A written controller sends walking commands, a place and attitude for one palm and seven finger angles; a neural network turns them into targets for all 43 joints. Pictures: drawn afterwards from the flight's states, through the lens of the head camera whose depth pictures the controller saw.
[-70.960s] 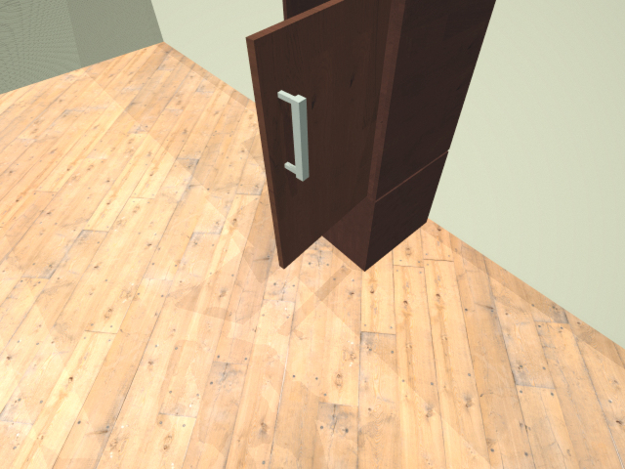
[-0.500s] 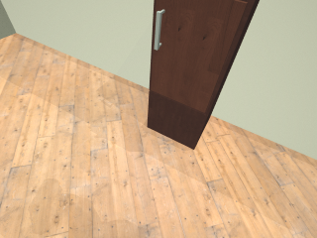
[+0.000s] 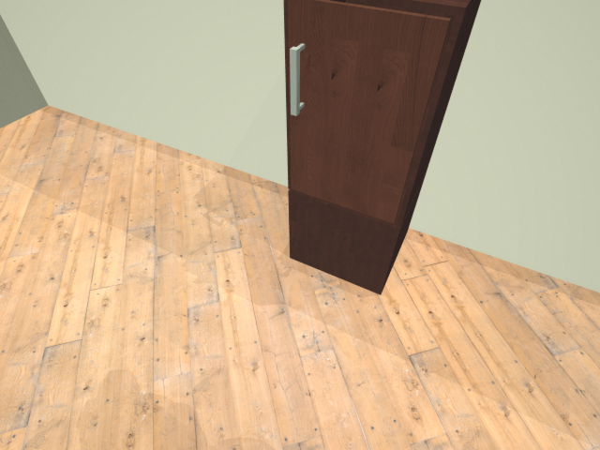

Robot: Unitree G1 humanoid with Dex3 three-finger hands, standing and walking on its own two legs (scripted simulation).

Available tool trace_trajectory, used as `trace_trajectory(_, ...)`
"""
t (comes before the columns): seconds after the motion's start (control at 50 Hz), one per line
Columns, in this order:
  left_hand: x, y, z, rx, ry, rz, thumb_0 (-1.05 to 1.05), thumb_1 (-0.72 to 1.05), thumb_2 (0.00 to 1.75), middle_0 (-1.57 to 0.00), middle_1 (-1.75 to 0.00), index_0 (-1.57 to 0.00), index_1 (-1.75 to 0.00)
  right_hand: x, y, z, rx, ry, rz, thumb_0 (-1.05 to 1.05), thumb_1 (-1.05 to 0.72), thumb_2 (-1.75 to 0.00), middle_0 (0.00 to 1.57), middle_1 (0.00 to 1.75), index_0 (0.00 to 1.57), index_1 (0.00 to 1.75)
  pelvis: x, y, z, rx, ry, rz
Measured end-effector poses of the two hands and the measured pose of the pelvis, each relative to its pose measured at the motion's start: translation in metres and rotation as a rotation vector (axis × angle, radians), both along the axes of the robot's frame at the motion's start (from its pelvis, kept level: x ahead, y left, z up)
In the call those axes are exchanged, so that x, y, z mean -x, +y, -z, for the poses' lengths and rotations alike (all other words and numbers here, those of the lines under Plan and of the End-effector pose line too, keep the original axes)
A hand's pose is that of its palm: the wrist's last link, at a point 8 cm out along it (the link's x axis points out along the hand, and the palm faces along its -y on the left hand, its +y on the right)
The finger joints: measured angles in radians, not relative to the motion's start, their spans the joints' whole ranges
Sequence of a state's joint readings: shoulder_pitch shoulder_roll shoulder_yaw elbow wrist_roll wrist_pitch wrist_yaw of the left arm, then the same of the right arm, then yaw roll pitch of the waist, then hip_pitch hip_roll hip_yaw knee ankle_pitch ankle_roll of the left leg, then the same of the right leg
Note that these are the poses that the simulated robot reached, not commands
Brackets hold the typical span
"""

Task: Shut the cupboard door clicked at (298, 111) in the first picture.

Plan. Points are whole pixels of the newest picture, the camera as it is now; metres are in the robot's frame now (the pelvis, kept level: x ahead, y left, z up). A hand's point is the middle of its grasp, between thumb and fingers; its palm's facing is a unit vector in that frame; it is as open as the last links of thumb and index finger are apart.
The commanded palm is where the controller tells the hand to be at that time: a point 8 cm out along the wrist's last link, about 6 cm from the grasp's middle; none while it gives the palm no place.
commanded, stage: let the arm hang, fingers relaxed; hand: left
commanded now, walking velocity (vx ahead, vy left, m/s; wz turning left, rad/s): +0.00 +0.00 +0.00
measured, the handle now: (298, 80) +0.97 +0.06 +0.06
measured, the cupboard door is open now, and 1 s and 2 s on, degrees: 0 0 0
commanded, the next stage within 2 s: look to check the result in 0.24 s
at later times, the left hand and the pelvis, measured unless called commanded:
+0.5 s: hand out of the picture -0.03 +0.16 -0.17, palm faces +0.04 -0.98 -0.18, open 7.3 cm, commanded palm none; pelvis +0.01 +0.00 +0.00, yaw +0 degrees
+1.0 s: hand out of the picture +0.00 +0.16 -0.17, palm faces +0.03 -0.98 -0.18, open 7.3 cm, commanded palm none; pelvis +0.02 -0.01 +0.00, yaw +0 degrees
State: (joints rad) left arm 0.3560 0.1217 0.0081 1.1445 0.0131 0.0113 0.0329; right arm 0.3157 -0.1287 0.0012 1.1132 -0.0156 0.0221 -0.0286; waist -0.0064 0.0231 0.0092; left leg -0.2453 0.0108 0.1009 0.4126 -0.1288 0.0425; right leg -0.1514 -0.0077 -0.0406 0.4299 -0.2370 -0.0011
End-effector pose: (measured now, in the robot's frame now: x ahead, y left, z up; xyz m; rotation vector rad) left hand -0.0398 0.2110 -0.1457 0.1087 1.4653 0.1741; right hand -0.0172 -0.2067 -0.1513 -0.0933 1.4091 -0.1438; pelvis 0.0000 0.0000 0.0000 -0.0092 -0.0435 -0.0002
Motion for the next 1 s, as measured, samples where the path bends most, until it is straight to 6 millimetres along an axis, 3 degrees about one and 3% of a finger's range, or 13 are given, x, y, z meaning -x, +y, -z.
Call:
trace_trajectory(0.18,-0.013,-0.017,0.005,0.047,-0.026,0.006,0.01,0.91,0.9,-0.2,-0.3,-0.2,-0.3,0.006,-0.005,-0.005,0.024,0.016,0.016,0.0,-0.91,-0.9,0.19,0.3,0.2,0.3,-0.001,-0.001,-0.001,-0.001,0.006,0.0)
trace_trajectory(0.44,-0.011,-0.003,0.0,0.004,0.001,0.008,0.01,0.91,0.9,-0.2,-0.3,-0.2,-0.3,0.009,-0.002,-0.003,0.01,0.036,0.022,0.0,-0.91,-0.9,0.19,0.3,0.2,0.3,-0.005,-0.003,-0.002,-0.001,0.004,0.001)
trace_trajectory(0.66,-0.015,0.002,-0.002,-0.009,0.008,0.014,0.01,0.91,0.9,-0.2,-0.3,-0.2,-0.3,-0.002,-0.006,-0.003,0.013,0.026,0.018,0.0,-0.91,-0.9,0.19,0.3,0.2,0.3,-0.009,-0.003,-0.002,-0.002,0.004,0.006)
trace_trajectory(1.0,-0.04,0.001,-0.001,-0.004,-0.036,0.029,0.01,0.91,0.9,-0.2,-0.3,-0.2,-0.3,-0.024,-0.021,-0.008,0.048,-0.011,0.003,0.0,-0.91,-0.9,0.19,0.3,0.2,0.3,-0.017,-0.005,-0.003,-0.004,-0.002,0.005)
